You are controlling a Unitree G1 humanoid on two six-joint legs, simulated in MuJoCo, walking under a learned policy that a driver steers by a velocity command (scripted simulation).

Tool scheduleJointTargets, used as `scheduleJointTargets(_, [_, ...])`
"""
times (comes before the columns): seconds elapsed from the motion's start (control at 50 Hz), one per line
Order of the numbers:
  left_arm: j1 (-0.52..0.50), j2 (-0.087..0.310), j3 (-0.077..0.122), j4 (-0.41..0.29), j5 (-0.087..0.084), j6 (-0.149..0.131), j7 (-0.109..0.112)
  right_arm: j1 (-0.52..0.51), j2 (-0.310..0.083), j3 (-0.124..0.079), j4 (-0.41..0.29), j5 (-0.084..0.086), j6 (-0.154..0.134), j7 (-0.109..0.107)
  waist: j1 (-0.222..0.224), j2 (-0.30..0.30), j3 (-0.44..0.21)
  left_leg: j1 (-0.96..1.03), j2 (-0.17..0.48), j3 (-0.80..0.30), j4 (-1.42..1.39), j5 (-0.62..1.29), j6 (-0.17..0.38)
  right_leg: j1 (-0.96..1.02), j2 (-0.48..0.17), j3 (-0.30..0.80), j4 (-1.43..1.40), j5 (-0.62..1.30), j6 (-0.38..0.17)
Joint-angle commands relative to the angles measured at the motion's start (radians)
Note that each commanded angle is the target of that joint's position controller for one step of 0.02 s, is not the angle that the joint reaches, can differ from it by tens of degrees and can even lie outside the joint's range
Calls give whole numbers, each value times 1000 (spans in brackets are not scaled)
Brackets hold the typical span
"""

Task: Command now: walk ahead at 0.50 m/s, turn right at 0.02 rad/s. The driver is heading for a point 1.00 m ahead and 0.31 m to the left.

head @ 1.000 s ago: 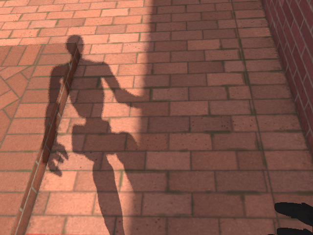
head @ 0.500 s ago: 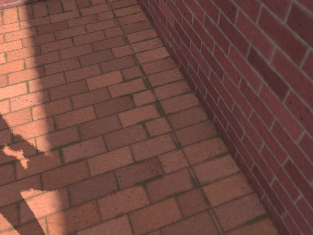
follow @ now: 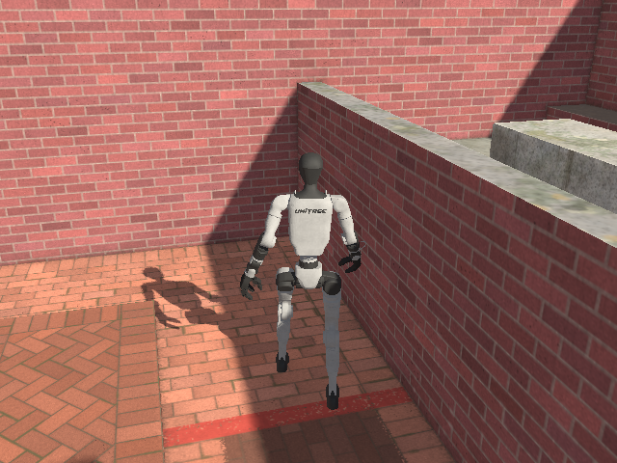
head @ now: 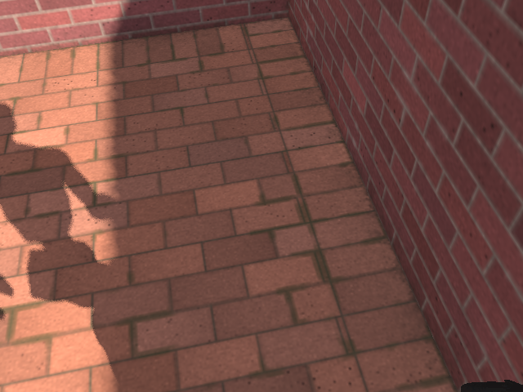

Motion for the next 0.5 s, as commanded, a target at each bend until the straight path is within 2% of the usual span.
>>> scheduleJointTargets(0.02, [-31,201,50,-39,-3,-6,8,-85,-94,-21,-88,9,-10,9,-36,-158,73,33,-9,3,-43,-27,32,-63,-272,132,-75,137,-155])
scheduleJointTargets(0.06, [-51,209,52,-34,-4,3,11,-24,-117,-32,-86,4,-13,9,-81,-169,41,130,-36,34,-69,-103,65,-38,-273,117,15,308,-130])
scheduleJointTargets(0.08, [-60,202,49,-33,-3,8,13,80,-142,-50,-59,-1,-14,6,-138,-152,-22,269,-68,63,-91,-120,87,-47,-236,78,154,468,-105])
scheduleJointTargets(0.1, [-42,160,31,-35,-1,12,15,239,-176,-72,-13,7,-10,3,-202,-104,-132,490,-67,57,-79,-139,105,-116,-187,31,357,493,-75])
scheduleJointTargets(0.12, [2,88,0,-66,32,11,14,375,-264,-94,11,6,2,-10,-219,131,-257,730,142,-212,-84,-143,162,-325,-111,-20,725,120,-26])
scheduleJointTargets(0.14, [108,-7,-30,-91,22,-15,6,353,-317,-96,-6,12,9,-8,-131,356,-333,925,285,-703,-279,-389,322,-661,56,63,993,-363,10])
scheduleJointTargets(0.16, [33,111,-4,-72,-14,-35,-3,311,-230,-84,-24,22,8,-12,-166,179,-258,864,289,-735,-338,-526,322,-787,-2,141,1122,-299,10])
scheduleJointTargets(0.18, [-73,161,9,-92,-28,-45,-8,270,-185,-71,-38,18,3,-16,-167,87,-150,758,256,-577,-322,-466,282,-825,-53,123,1121,-205,-8])
scheduleJointTargets(0.2, [-99,160,9,-89,-13,-43,0,218,-163,-63,-51,3,3,-15,-132,9,-107,633,215,-457,-320,-341,250,-767,-107,107,1068,-109,-9])
scheduleJointTargets(0.22, [-110,135,5,-88,2,-32,11,169,-149,-61,-66,-8,4,-13,-95,6,-63,526,182,-380,-327,-180,244,-713,-129,104,1010,-59,-2])
scheduleJointTargets(0.24, [-99,128,4,-87,8,-21,13,154,-128,-54,-68,-15,2,-15,-70,29,-63,457,163,-329,-347,-80,244,-647,-147,111,987,-32,3])
scheduleJointTargets(0.26, [-87,115,3,-89,8,-11,14,154,-116,-52,-65,-12,-1,-17,-55,40,-69,426,150,-293,-365,-25,251,-607,-150,109,959,-25,11])
scheduleJointTargets(0.28, [-78,90,-2,-85,-2,-2,12,170,-112,-50,-52,-7,-11,-17,-48,26,-65,408,149,-261,-380,2,265,-586,-148,103,928,-30,16])
scheduleJointTargets(0.3, [-97,80,-5,-97,2,3,12,180,-122,-54,-43,1,-18,-18,-48,20,-46,402,143,-230,-398,21,271,-599,-148,96,880,-9,24])
scheduleJointTargets(0.34, [-175,69,-11,-127,12,4,12,206,-143,-60,-29,4,-19,-26,-71,2,-10,431,134,-185,-417,85,267,-646,-147,87,748,65,35])
scheduleJointTargets(0.36, [-212,63,-14,-139,14,1,10,217,-148,-61,-24,5,-16,-30,-85,-7,-2,449,122,-160,-419,111,256,-650,-141,81,669,109,37])
scheduleJointTargets(0.38, [-248,65,-17,-154,24,-3,8,217,-158,-66,-28,9,-8,-35,-97,0,3,467,103,-130,-415,157,230,-652,-134,70,596,168,39])
scheduleJointTargets(0.4, [-276,71,-15,-159,19,-8,1,235,-154,-62,-21,3,-5,-40,-121,5,-6,489,89,-108,-418,168,206,-635,-127,65,534,217,39])
scheduleJointTargets(0.46, [-373,44,-31,-188,5,-19,-15,290,-173,-66,3,10,6,-45,-167,-8,18,539,87,-89,-425,152,187,-606,-98,30,383,287,31])
scheduleJointTargets(0.5, [-420,46,-34,-205,12,-28,-22,317,-171,-64,24,8,21,-49,-180,-20,33,591,91,-79,-380,318,186,-592,-70,12,315,280,22])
